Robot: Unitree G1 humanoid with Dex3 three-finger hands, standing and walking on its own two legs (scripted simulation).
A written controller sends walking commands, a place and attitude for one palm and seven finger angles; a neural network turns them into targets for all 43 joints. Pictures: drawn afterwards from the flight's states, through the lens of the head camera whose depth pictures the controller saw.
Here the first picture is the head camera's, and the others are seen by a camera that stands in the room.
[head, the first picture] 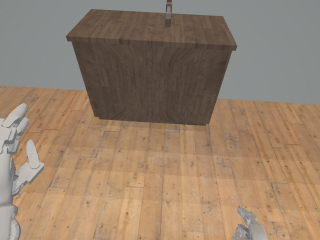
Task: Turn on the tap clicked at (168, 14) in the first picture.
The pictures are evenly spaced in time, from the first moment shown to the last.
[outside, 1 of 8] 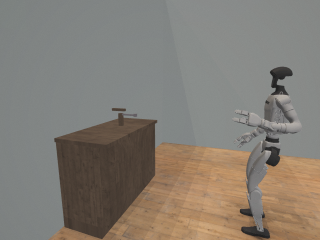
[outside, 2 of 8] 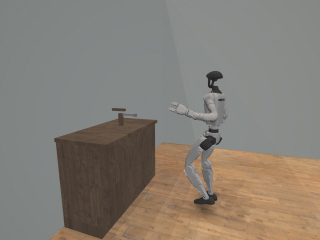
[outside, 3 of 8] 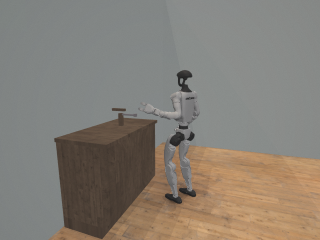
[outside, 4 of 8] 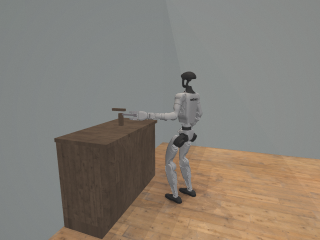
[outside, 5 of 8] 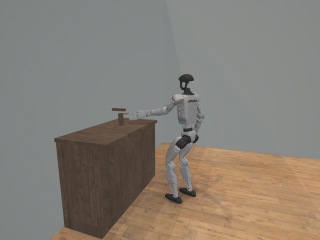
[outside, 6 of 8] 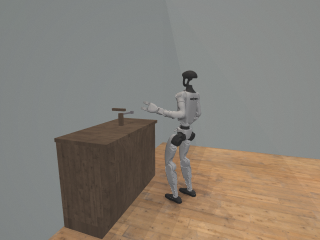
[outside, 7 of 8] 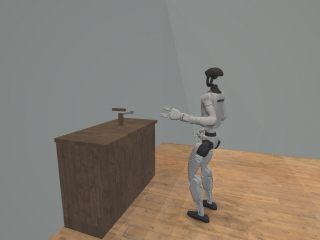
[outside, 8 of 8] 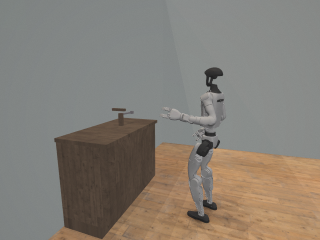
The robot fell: no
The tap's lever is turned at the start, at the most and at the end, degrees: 0 76 76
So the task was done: yes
